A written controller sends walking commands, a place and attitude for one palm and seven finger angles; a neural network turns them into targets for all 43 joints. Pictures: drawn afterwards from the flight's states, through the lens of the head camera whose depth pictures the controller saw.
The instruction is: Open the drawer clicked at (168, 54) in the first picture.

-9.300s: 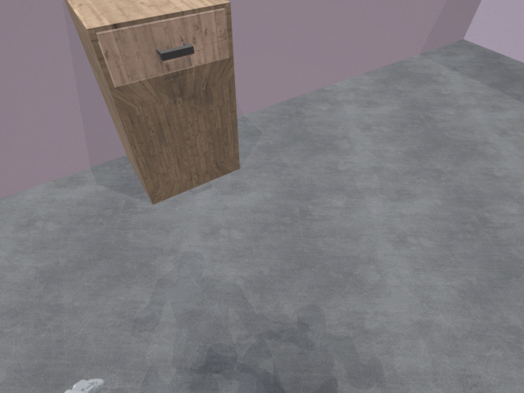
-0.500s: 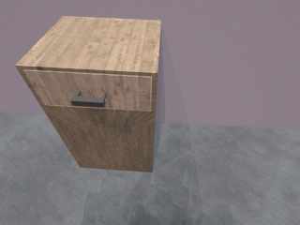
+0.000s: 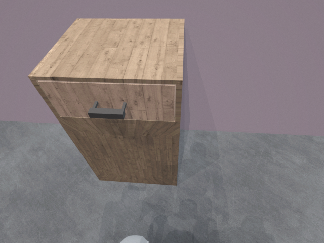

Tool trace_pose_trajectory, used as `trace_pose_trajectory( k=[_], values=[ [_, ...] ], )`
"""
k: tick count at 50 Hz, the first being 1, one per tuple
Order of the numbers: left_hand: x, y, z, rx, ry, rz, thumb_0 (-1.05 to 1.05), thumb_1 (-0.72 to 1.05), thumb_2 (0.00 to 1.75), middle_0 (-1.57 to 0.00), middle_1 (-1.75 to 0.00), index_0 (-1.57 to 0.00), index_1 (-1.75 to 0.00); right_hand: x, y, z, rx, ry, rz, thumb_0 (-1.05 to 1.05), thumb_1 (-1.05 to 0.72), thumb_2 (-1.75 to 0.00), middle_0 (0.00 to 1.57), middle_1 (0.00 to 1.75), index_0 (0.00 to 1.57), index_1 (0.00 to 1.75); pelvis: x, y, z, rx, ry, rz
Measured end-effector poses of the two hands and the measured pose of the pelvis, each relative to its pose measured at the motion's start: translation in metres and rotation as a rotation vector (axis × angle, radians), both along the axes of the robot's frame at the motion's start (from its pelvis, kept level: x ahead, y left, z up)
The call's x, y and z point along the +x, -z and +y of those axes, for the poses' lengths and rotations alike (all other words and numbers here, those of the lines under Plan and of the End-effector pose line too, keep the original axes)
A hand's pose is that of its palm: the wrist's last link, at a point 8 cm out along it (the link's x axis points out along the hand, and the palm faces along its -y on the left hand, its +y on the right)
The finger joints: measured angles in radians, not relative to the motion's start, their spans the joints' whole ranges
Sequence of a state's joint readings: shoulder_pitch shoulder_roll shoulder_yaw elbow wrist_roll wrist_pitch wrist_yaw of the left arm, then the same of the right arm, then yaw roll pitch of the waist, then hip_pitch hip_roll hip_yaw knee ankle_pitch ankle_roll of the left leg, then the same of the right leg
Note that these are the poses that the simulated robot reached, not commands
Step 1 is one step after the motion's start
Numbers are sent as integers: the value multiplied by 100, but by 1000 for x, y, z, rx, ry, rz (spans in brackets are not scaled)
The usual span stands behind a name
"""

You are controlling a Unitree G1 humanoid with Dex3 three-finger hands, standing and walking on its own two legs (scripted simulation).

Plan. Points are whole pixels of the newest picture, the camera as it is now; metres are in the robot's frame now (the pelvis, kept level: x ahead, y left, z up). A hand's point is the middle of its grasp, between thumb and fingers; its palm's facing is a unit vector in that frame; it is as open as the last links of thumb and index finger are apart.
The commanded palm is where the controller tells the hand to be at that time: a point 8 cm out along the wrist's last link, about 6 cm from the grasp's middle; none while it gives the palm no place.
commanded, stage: come to a stop and stand still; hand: left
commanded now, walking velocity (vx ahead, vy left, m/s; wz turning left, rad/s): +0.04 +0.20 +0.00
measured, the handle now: (108, 109) +0.53 +0.24 -0.03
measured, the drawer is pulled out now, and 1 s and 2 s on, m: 0.00 0.00 0.00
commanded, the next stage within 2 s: look again from close up in 1.60 s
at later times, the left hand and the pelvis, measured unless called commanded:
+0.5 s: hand out of the picture +0.05 +0.24 -0.17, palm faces +0.02 -0.97 -0.23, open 7.4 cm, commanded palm none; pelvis +0.02 +0.05 -0.01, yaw -1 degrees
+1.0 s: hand out of the picture +0.06 +0.21 -0.16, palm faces +0.02 -0.97 -0.23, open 7.3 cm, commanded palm none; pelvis +0.03 +0.03 +0.00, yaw +0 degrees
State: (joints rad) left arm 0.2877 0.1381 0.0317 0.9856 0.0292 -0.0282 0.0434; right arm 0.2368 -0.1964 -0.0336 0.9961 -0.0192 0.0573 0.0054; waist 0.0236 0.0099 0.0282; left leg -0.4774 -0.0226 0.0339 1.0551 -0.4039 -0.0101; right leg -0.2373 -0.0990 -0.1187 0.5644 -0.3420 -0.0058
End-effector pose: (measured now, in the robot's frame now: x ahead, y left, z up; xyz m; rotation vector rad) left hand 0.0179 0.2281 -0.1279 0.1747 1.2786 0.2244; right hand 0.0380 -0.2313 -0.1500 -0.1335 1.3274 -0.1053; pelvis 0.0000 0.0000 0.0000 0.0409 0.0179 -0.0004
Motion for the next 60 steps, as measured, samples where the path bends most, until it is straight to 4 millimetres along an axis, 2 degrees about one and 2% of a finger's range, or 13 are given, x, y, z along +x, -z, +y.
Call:
trace_pose_trajectory(
  k=[6, 8, 10, 12, 15, 19, 24, 28, 33, 39, 44, 50, 60],
  values=[
    [-17, 3, 29, -27, -23, 74, 0, 91, 90, -20, -30, -20, -30, 40, -19, 16, -29, -28, -74, 0, -91, -90, 20, 30, 20, 30, 8, -5, 23, 21, -1, 3],
    [-20, 9, 46, -29, -32, 95, 0, 91, 90, -20, -30, -20, -30, 53, -21, 25, -49, -38, -104, 0, -91, -90, 20, 30, 20, 30, 12, -1, 36, 19, 3, 0],
    [-21, 21, 65, -28, -38, 114, 0, 91, 90, -20, -30, -20, -30, 63, -15, 33, -79, -47, -149, 0, -91, -90, 20, 30, 20, 30, 18, 11, 51, -22, 6, 2],
    [-18, 29, 81, -13, -38, 133, 0, 91, 90, -20, -30, -20, -30, 65, -14, 43, -94, -44, -155, 0, -91, -90, 20, 30, 20, 30, 19, 15, 57, -13, -5, 1],
    [-8, 27, 91, -3, -35, 120, 1, 91, 90, -20, -30, -20, -30, 58, -16, 59, -85, -50, -128, 0, -91, -90, 20, 30, 20, 30, 22, 11, 59, -10, -12, -3],
    [9, 18, 85, -19, -9, 87, 1, 92, 90, -20, -30, -20, -30, 47, -13, 70, -58, -20, -99, 0, -93, -90, 21, 30, 20, 30, 22, 4, 60, -12, -4, -6],
    [27, 12, 64, -23, 36, 36, 0, 91, 90, -20, -30, -20, -30, 26, 1, 58, -35, 29, -71, -1, -93, -90, 21, 30, 21, 30, 18, 7, 52, -1, 16, -11],
    [31, 6, 47, -5, 50, 1, 1, 92, 90, -20, -30, -20, -30, 6, 7, 46, -20, 57, -24, 0, -92, -90, 21, 30, 20, 30, 16, 6, 45, -22, 8, -24],
    [38, 0, 42, 14, 68, -41, 1, 93, 90, -20, -30, -20, -30, -8, 6, 41, -6, 66, -14, 0, -92, -90, 20, 30, 20, 30, 16, 5, 40, -32, -3, -19],
    [47, 5, 39, -9, 62, -67, 1, 92, 90, -20, -30, -20, -30, -20, 2, 49, 3, 46, 12, 0, -91, -90, 20, 30, 20, 30, 17, 4, 34, -36, -10, -24],
    [45, 2, 33, -22, 59, -53, 0, 93, 90, -20, -30, -20, -30, -28, 0, 53, 12, 33, 48, 0, -92, -90, 20, 30, 20, 30, 20, -1, 32, -31, -3, -25],
    [32, 4, 33, -28, 53, 7, 0, 93, 90, -20, -30, -20, -30, -30, -2, 54, 12, 31, 79, 0, -92, -90, 20, 30, 20, 30, 26, -3, 32, -33, -2, -23],
    [11, 11, 26, -66, 23, 104, 0, 92, 90, -20, -30, -20, -30, -20, -5, 55, -13, 23, 105, 0, -91, -90, 20, 30, 20, 30, 39, -4, 36, -35, 0, -21]
  ],
)
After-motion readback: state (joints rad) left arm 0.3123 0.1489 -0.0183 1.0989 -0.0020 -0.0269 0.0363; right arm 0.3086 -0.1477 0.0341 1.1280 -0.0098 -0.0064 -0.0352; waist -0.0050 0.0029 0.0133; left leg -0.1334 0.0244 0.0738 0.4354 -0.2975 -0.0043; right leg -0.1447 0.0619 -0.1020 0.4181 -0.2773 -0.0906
